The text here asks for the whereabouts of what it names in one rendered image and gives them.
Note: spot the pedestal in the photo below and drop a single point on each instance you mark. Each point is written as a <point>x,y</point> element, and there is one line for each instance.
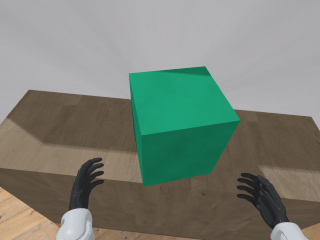
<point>48,136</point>

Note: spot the robot right hand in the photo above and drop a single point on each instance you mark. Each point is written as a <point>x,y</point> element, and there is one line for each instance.
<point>265,198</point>

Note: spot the robot right forearm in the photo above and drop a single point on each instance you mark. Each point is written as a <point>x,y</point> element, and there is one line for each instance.
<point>287,231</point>

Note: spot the carton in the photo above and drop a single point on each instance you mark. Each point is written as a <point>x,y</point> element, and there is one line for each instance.
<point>182,123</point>

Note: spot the robot left forearm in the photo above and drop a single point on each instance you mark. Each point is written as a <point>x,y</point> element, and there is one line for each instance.
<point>76,224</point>

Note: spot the robot left hand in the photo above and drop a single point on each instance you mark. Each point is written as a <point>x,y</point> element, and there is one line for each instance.
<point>82,186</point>

